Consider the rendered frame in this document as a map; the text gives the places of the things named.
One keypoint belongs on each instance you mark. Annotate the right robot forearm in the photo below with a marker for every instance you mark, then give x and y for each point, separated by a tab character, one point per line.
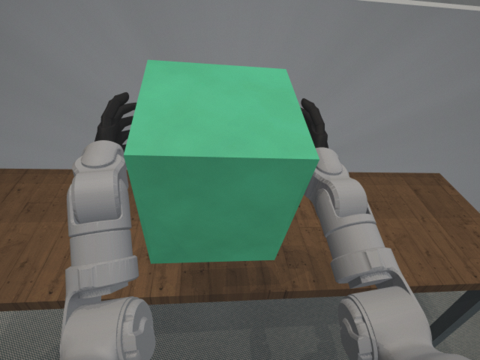
359	255

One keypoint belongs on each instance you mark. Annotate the right robot upper arm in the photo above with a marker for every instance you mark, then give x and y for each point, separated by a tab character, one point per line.
386	324

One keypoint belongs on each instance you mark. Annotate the right robot hand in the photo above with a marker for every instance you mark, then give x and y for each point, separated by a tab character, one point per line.
315	123

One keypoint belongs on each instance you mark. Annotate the left robot forearm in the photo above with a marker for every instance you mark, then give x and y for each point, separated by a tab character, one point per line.
99	222

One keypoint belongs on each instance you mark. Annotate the table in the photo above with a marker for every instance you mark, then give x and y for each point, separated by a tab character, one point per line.
432	230

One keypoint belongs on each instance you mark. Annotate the left robot upper arm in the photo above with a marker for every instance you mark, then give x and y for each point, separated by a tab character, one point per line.
116	329

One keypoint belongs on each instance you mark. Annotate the carton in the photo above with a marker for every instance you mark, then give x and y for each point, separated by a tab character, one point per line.
219	158

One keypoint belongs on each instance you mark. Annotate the left robot hand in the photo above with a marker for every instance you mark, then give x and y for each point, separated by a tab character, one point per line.
112	123

